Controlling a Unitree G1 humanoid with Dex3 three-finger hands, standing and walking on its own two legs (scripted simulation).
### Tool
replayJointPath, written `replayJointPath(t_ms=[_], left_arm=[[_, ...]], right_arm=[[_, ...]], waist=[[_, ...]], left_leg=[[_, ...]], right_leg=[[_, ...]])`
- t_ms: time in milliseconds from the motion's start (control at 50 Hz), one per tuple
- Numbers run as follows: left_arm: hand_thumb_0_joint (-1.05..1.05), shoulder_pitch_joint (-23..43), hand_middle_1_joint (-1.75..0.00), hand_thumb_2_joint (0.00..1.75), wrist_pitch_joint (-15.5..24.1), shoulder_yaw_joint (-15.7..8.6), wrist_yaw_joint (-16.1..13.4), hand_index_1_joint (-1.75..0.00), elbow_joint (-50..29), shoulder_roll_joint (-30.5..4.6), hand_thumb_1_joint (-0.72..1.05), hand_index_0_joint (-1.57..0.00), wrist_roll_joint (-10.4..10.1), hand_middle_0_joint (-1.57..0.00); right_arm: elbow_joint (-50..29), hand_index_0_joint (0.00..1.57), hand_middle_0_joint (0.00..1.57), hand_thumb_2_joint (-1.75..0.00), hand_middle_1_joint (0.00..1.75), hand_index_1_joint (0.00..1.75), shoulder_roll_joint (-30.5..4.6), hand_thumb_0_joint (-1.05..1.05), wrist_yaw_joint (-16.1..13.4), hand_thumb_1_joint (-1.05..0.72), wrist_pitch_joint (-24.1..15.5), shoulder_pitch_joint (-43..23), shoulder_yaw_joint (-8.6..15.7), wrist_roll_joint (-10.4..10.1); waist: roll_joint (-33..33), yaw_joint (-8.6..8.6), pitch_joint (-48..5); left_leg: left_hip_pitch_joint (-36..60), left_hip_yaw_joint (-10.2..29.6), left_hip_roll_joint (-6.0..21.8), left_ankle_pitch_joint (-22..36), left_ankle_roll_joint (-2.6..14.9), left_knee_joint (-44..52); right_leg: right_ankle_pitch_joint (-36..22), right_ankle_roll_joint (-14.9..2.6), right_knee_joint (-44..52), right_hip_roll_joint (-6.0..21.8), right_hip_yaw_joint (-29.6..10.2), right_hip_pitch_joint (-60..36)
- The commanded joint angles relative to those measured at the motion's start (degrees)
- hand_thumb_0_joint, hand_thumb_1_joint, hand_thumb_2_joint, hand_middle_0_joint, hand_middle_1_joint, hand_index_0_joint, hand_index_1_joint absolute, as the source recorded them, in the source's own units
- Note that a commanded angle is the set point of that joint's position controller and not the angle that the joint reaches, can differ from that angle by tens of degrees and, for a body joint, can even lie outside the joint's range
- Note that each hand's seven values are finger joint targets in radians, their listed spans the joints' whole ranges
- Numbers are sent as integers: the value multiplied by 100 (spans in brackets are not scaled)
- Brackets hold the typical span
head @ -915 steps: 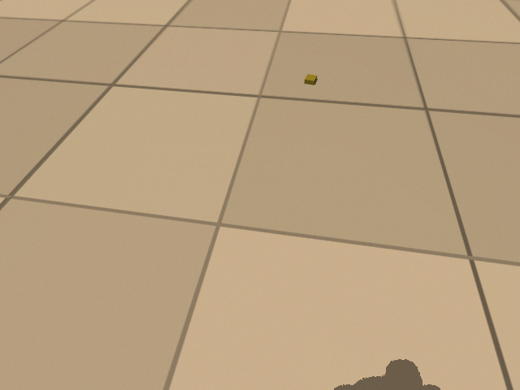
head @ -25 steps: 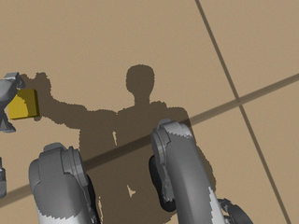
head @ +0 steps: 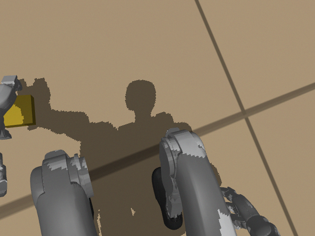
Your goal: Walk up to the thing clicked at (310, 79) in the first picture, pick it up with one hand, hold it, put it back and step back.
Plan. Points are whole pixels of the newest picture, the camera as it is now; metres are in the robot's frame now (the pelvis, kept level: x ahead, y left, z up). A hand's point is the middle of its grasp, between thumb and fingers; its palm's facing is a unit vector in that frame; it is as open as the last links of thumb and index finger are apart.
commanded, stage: rest palm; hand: left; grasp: from above
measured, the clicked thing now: (19, 111) +0.46 +0.31 -0.29
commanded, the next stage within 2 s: close in 1.40 s
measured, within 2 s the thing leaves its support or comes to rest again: neither
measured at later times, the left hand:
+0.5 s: hand (14, 113) +0.44 +0.30 -0.24, palm faces -0.48 -0.05 -0.87, open 14.2 cm
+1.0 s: hand (22, 117) +0.43 +0.29 -0.26, palm faces -0.46 -0.05 -0.89, open 14.3 cm
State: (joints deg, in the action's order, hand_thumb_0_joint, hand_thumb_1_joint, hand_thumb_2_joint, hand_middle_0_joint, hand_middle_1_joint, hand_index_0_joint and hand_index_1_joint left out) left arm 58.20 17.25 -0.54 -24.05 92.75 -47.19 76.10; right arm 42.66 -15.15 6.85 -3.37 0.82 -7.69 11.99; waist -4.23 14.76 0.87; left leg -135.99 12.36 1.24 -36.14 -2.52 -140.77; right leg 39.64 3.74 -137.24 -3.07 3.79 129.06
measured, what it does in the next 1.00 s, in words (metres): stands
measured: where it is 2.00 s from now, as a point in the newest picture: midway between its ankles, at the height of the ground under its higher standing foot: (129, 219)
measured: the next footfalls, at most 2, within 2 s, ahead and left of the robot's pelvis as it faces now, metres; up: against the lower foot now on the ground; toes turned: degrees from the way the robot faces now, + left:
none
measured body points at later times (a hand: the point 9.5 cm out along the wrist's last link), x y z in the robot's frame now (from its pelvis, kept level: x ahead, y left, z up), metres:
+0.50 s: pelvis +0.01 +0.01 -0.02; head +0.27 +0.10 +0.34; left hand +0.46 +0.31 -0.19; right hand +0.08 -0.26 -0.11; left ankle +0.08 +0.14 -0.28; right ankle +0.10 -0.13 -0.28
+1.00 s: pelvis +0.01 +0.01 -0.02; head +0.27 +0.12 +0.33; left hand +0.45 +0.29 -0.21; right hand +0.09 -0.26 -0.09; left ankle +0.08 +0.14 -0.28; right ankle +0.10 -0.13 -0.28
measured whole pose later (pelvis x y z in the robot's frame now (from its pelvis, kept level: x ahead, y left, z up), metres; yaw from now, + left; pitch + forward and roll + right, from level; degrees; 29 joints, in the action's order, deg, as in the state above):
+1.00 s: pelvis +0.01 +0.01 -0.02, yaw -5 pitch +27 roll -13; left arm 51.6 19.2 -3.9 -39.0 94.7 -51.0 78.9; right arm 44.1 -17.3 12.6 -9.0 0.0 -13.2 19.1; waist -7.4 17.5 5.7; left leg -135.5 17.0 1.7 -40.7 -2.8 -147.5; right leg 42.0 4.4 -140.0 -5.2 6.8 127.2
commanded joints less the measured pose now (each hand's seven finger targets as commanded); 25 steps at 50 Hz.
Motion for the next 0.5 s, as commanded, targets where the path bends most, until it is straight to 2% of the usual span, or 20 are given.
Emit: replayJointPath(t_ms=[0, 60, 80, 120, 140, 160, 200, 220, 240, 260, 280, 300, 340, 360, 380, 420, 460, 480], left_arm=[[0, 1258, -101, 94, 341, -498, -302, -99, -810, -1786, -48, -9, -66, -6], [0, 1127, -101, 94, 539, -797, -608, -99, -1048, -2041, -49, -8, 161, -6], [0, 1176, -101, 94, 600, -785, -720, -98, -1112, -2050, -49, -8, 215, -6], [0, 1064, -98, 96, 663, -964, -1010, -97, -1276, -2166, -50, -7, 286, -6], [0, 846, -98, 96, 627, -902, -1138, -97, -1058, -2054, -50, -7, 293, -6], [0, 813, -97, 97, 594, -929, -1267, -96, -998, -1988, -51, -6, 298, -5], [0, 753, -97, 97, 478, -847, -1488, -96, -826, -1904, -52, -6, 358, -6], [0, 842, -96, 98, 399, -787, -1557, -96, -828, -1885, -52, -6, 396, -6], [0, 703, -96, 99, 290, -686, -1583, -96, -454, -1733, -53, -6, 369, -5], [0, 793, -96, 98, 230, -681, -1623, -96, -531, -1725, -52, -6, 338, -6], [0, 842, -96, 98, 151, -571, -1639, -96, -476, -1644, -52, -6, 269, -5], [0, 846, -95, 99, 80, -624, -1627, -95, -340, -1673, -53, -6, 213, -6], [0, 922, -95, 99, -20, -569, -1568, -95, -262, -1686, -53, -5, 111, -6], [0, 1000, -96, 98, -44, -538, -1501, -95, -156, -1630, -52, -6, 58, -6], [0, 1028, -96, 98, -53, -473, -1428, -96, -217, -1624, -52, -6, 6, -6], [0, 1097, -96, 99, -50, -534, -1314, -96, -218, -1770, -52, -6, -48, -6], [0, 923, -96, 100, -39, -785, -1258, -95, -183, -2048, -53, -6, -47, -6], [0, 873, -96, 99, -26, -778, -1197, -95, -166, -2001, -52, -6, -19, -6]], right_arm=[[-63, 20, 20, -90, 30, 30, -1601, 0, -73, -91, 28, 1172, 313, 78], [-65, 20, 20, -90, 30, 30, -1615, 0, -47, -91, 68, 1173, 223, 189], [-92, 20, 20, -90, 30, 30, -1592, 0, -27, -90, 74, 1109, 199, 215], [-54, 20, 20, -90, 30, 30, -1668, 0, 9, -90, 84, 1109, 209, 285], [-51, 20, 20, -90, 30, 30, -1675, 0, 36, -90, 62, 1036, 194, 346], [4, 20, 20, -90, 30, 30, -1679, 0, 51, -90, 46, 1053, 180, 400], [38, 20, 20, -90, 30, 30, -1683, 0, 101, -90, 6, 1040, 161, 468], [123, 20, 20, -90, 30, 30, -1687, 0, 120, -90, -7, 1101, 155, 505], [111, 20, 20, -90, 30, 30, -1669, 0, 168, -90, -65, 1079, 140, 518], [154, 20, 20, -90, 30, 30, -1706, 0, 191, -90, -95, 1091, 148, 546], [195, 20, 20, -90, 30, 30, -1717, 0, 214, -90, -134, 1094, 142, 542], [176, 20, 20, -90, 30, 30, -1772, 0, 241, -90, -189, 1162, 134, 564], [198, 20, 20, -90, 30, 30, -1796, 0, 271, -90, -267, 1167, 103, 562], [204, 20, 20, -90, 30, 30, -1815, 0, 301, -90, -337, 1221, 108, 572], [222, 20, 20, -90, 30, 30, -1835, 0, 315, -90, -382, 1166, 115, 547], [128, 20, 20, -90, 30, 30, -1861, 0, 313, -90, -444, 1135, 91, 519], [78, 20, 20, -90, 30, 30, -1931, 0, 309, -90, -475, 1173, 98, 526], [47, 20, 20, -90, 30, 30, -1932, 0, 325, -90, -485, 1210, 90, 533]], waist=[[1855, 36, -3776], [2395, -22, -3941], [2459, 43, -3996], [2651, 27, -4114], [2603, 56, -3972], [2498, 82, -3930], [2560, 125, -3694], [2551, 146, -3751], [2375, 207, -3597], [2379, 250, -3575], [2353, 246, -3552], [2212, 340, -3488], [2253, 333, -3379], [2149, 425, -3290], [2140, 397, -3289], [2159, 389, -3333], [2091, 342, -3415], [2139, 385, -3355]], left_leg=[[3063, -784, -65, 693, 378, 1075], [3403, -801, -27, 1025, 298, 1017], [3411, -762, 13, 1013, 297, 997], [3567, -757, 22, 1144, 280, 986], [3424, -757, 26, 1097, 288, 921], [3374, -739, 25, 1063, 303, 920], [3214, -767, 30, 1002, 304, 909], [3162, -754, 41, 1012, 303, 917], [3101, -745, 49, 989, 313, 816], [3056, -707, 60, 972, 315, 843], [2915, -694, 52, 899, 316, 820], [2942, -661, 48, 869, 333, 776], [2805, -647, 53, 701, 339, 820], [2825, -623, 56, 607, 340, 770], [2817, -593, 70, 546, 335, 794], [2790, -567, 78, 469, 351, 773], [2828, -583, 67, 571, 353, 758], [2927, -586, 72, 668, 344, 733]], right_leg=[[-1257, -453, 1397, -113, 640, -1996], [-1523, -513, 1212, -144, 704, -2020], [-1537, -521, 1142, -168, 699, -1992], [-1611, -518, 1071, -169, 773, -1960], [-1579, -521, 1056, -175, 768, -1885], [-1557, -499, 1088, -192, 802, -1852], [-1542, -495, 1116, -208, 787, -1771], [-1572, -500, 1151, -242, 752, -1816], [-1584, -484, 1075, -230, 778, -1716], [-1599, -479, 1107, -266, 784, -1715], [-1554, -489, 1118, -262, 765, -1717], [-1556, -460, 1101, -234, 833, -1682], [-1433, -463, 1134, -238, 828, -1694], [-1362, -447, 1072, -216, 898, -1601], [-1282, -458, 1094, -234, 913, -1595], [-1217, -464, 1111, -245, 875, -1690], [-1326, -442, 1095, -229, 889, -1903], [-1434, -434, 1030, -216, 926, -1872]])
